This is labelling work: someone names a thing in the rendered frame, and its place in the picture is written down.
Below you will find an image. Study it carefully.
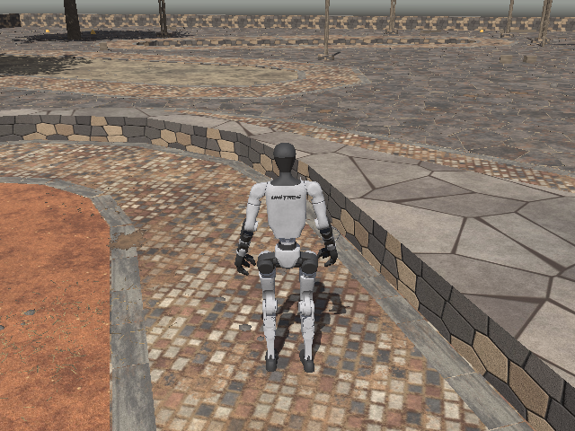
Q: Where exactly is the left robot forearm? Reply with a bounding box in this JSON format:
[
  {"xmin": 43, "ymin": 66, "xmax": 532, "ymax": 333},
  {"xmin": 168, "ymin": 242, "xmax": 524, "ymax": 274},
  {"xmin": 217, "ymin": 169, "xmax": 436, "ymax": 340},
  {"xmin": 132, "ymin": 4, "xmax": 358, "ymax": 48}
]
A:
[{"xmin": 236, "ymin": 218, "xmax": 253, "ymax": 257}]

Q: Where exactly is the left robot upper arm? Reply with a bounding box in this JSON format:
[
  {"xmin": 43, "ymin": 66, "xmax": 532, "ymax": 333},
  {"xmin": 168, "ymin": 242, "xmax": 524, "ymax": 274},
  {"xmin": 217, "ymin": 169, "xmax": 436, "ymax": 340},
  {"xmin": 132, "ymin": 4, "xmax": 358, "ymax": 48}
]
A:
[{"xmin": 244, "ymin": 182, "xmax": 267, "ymax": 233}]

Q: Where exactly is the humanoid robot head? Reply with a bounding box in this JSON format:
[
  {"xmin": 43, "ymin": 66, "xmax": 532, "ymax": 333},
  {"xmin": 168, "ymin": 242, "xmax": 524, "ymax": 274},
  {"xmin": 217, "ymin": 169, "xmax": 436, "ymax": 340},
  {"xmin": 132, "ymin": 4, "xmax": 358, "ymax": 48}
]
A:
[{"xmin": 270, "ymin": 143, "xmax": 301, "ymax": 186}]

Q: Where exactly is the right robot thigh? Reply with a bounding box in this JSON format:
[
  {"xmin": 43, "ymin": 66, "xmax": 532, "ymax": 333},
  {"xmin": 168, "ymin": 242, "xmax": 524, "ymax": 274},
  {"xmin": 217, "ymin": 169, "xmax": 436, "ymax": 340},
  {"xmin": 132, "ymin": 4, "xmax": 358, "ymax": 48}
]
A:
[{"xmin": 298, "ymin": 251, "xmax": 318, "ymax": 316}]

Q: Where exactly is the left robot hand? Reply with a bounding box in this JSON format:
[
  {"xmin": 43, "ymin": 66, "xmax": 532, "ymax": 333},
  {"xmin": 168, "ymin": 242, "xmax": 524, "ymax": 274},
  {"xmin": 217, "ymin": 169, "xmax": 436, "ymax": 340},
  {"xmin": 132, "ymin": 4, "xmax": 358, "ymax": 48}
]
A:
[{"xmin": 234, "ymin": 254, "xmax": 256, "ymax": 276}]

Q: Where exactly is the right robot hand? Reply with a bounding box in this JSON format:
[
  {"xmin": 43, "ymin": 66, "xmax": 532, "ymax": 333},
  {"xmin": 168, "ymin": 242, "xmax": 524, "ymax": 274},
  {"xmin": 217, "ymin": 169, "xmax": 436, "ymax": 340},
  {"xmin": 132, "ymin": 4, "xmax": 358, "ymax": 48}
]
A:
[{"xmin": 317, "ymin": 247, "xmax": 338, "ymax": 267}]

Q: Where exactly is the right robot forearm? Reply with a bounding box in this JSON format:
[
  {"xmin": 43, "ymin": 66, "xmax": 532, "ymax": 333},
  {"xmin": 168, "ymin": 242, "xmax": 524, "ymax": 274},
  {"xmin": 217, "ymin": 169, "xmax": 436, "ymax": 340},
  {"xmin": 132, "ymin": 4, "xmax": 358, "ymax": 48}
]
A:
[{"xmin": 320, "ymin": 216, "xmax": 336, "ymax": 251}]

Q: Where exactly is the right robot upper arm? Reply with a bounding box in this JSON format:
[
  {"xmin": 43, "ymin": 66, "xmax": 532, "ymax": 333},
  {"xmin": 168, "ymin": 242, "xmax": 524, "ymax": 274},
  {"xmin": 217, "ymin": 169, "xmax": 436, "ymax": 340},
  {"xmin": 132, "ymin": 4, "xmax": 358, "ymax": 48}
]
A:
[{"xmin": 305, "ymin": 180, "xmax": 330, "ymax": 230}]

